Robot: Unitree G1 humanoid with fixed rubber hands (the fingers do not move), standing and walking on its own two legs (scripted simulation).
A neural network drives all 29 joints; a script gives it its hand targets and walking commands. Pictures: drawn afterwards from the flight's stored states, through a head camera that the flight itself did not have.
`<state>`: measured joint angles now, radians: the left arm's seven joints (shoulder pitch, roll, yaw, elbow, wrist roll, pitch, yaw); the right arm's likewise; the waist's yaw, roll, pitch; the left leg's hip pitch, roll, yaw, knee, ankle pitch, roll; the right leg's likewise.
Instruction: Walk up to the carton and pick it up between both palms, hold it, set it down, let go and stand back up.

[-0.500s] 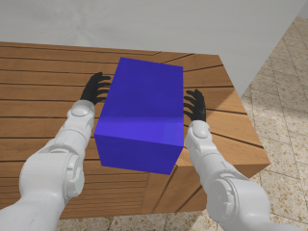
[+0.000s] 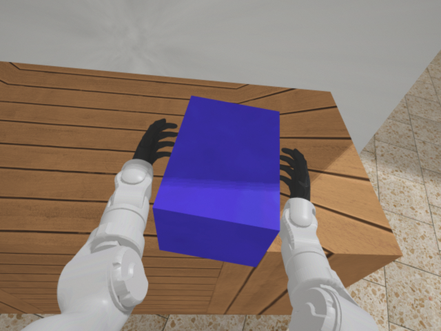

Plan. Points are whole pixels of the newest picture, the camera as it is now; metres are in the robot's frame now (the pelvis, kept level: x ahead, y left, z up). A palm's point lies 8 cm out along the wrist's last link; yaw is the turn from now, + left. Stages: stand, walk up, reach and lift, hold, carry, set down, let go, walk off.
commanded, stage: reach and lift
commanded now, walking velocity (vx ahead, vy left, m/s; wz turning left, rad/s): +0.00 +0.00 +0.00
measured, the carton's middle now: (222, 177) +0.43 +0.00 +0.00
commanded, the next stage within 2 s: none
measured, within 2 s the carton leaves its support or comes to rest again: leaves its support in 1.34 s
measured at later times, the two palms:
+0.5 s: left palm (144, 161) +0.42 +0.15 +0.06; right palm (298, 193) +0.37 -0.14 +0.05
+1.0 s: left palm (144, 163) +0.41 +0.15 +0.06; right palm (298, 194) +0.37 -0.14 +0.05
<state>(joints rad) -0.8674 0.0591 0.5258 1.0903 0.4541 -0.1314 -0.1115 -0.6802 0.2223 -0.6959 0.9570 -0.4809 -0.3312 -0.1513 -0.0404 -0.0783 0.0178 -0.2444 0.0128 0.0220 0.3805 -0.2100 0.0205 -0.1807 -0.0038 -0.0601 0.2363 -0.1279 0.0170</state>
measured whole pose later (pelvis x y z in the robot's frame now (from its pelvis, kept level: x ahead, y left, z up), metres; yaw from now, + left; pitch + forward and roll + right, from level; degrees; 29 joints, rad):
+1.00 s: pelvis +0.00 +0.00 +0.00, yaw +1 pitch +6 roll -2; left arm -0.81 0.04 0.45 1.00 0.41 -0.09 -0.08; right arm -0.65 0.18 -0.59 0.96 -0.39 -0.34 -0.16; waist -0.03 -0.06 -0.01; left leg -0.26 0.02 0.04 0.34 -0.18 0.02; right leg -0.19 -0.01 -0.08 0.19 -0.10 0.01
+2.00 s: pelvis -0.02 -0.01 +0.00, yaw +2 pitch -5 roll -1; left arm -0.62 -0.03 0.29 0.48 0.34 0.34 -0.01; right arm -0.59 0.04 -0.15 0.75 0.00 -0.03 -0.16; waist -0.06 -0.08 0.07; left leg -0.05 0.02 0.03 0.31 -0.16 0.01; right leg 0.00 0.00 -0.09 0.21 -0.11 0.00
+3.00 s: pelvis -0.03 -0.02 +0.00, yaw +3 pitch -9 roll -1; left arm -0.57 -0.05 0.28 0.14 0.37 0.62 -0.04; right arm -0.62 0.00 -0.03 0.56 0.09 0.16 -0.16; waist -0.10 -0.08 0.10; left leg 0.00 0.02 0.02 0.31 -0.16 0.00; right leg 0.05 -0.01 -0.11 0.25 -0.14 -0.01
